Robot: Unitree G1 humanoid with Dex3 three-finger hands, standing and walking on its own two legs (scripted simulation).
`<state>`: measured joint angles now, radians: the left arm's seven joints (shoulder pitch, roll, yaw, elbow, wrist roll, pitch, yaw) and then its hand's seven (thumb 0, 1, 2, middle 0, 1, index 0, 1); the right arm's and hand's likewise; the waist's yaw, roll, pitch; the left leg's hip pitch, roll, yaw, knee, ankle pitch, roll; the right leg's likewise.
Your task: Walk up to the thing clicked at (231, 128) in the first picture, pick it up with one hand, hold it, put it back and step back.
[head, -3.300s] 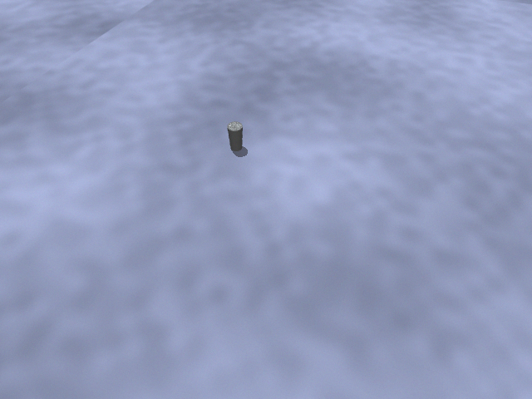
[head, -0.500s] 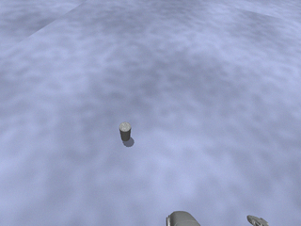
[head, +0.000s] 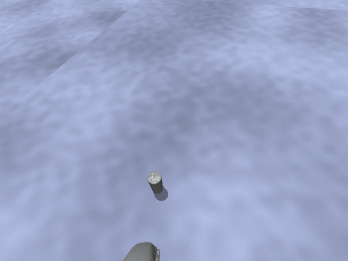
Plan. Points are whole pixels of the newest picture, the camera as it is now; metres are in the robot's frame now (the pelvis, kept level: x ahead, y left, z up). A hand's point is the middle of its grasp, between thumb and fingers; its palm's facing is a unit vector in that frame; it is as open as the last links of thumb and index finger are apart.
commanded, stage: walk up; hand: left
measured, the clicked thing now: (156, 183) +0.63 +0.18 -0.70
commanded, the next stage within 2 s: none
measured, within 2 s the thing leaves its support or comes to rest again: neither
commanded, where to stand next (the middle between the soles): +0.29 +0.04 m, yaw -1 degrees
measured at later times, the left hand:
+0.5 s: hand (69, 237) +0.20 +0.32 -0.15, palm faces -0.09 -0.94 -0.32, open 7.4 cm
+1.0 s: hand (84, 205) +0.29 +0.30 -0.15, palm faces -0.02 -0.92 -0.38, open 7.4 cm
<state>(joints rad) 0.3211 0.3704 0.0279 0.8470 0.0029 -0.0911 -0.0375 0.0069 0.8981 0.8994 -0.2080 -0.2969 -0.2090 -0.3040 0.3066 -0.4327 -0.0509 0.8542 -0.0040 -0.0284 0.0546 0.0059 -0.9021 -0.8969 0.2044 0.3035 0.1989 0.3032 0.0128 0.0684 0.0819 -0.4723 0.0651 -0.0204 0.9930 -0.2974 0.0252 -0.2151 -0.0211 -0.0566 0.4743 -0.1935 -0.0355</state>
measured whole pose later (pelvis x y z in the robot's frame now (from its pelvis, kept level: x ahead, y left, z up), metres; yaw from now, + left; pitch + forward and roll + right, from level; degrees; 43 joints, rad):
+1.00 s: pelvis +0.21 +0.04 -0.01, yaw +0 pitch -3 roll +0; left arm 0.21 0.38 0.03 0.89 0.02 -0.02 -0.02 0.01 0.90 0.90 -0.21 -0.30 -0.21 -0.30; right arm 0.29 -0.42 -0.03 0.97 -0.02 -0.03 0.01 0.00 -0.90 -0.90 0.20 0.30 0.20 0.30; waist 0.02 0.02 0.07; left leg -0.34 0.05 0.02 0.67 -0.31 0.01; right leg -0.32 -0.03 -0.08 0.59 -0.22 -0.03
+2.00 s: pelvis +0.26 +0.04 +0.01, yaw +0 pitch -2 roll +0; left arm 0.08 0.34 0.00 1.16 0.01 -0.01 -0.01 0.01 0.90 0.90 -0.21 -0.30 -0.21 -0.30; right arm 0.10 -0.36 0.00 1.17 -0.01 -0.02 0.00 0.00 -0.90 -0.90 0.20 0.30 0.20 0.30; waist -0.02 0.00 0.05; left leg -0.13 0.03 0.04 0.34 -0.17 -0.01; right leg -0.11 -0.02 -0.02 0.33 -0.19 0.01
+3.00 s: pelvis +0.26 +0.05 +0.01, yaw +0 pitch -2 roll +0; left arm 0.10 0.35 -0.01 1.15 0.01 -0.01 0.00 0.01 0.90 0.90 -0.21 -0.30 -0.21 -0.30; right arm 0.08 -0.35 0.00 1.15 -0.01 -0.01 0.00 0.00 -0.90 -0.90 0.20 0.30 0.20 0.30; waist -0.01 0.00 0.04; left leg -0.12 0.02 0.04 0.31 -0.16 0.00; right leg -0.09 -0.03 -0.02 0.30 -0.18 0.02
